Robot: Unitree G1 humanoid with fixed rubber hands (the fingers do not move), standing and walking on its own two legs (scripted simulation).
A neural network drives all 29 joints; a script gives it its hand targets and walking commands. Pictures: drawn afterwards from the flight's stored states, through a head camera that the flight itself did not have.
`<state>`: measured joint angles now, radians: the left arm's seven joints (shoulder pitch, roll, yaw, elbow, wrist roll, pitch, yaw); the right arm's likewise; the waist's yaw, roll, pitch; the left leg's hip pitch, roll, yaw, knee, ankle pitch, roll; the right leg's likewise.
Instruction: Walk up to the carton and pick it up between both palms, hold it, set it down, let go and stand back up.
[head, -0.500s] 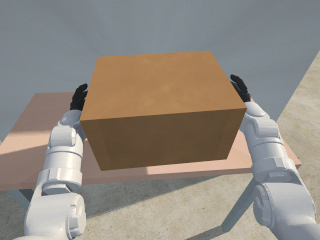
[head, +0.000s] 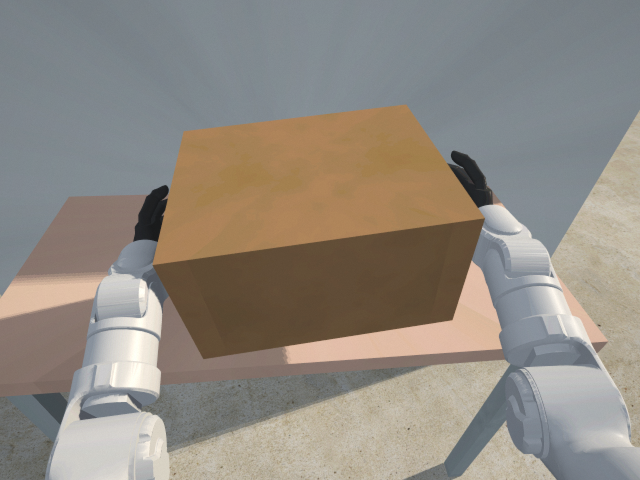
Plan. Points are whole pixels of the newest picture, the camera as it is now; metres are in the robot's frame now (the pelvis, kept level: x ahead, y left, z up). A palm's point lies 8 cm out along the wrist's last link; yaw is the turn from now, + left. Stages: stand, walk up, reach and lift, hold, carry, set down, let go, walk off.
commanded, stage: set down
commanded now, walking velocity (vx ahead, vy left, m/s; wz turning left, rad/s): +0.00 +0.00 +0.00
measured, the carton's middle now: (312, 221) +0.40 +0.02 +0.16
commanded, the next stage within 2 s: none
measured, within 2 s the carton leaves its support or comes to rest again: neither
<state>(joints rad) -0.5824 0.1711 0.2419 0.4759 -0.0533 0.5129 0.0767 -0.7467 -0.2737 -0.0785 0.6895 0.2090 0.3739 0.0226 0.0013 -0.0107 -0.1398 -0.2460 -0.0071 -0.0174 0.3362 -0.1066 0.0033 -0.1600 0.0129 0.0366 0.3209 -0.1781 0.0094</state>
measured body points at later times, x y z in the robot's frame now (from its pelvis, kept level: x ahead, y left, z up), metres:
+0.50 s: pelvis +0.01 +0.00 +0.00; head +0.01 +0.01 +0.45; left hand +0.40 +0.22 +0.11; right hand +0.43 -0.19 +0.15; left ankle +0.04 +0.11 -0.75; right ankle -0.01 -0.13 -0.75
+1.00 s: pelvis +0.02 +0.00 +0.00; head +0.05 +0.00 +0.45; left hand +0.42 +0.21 +0.08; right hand +0.45 -0.20 +0.12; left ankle +0.04 +0.11 -0.75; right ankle -0.01 -0.13 -0.75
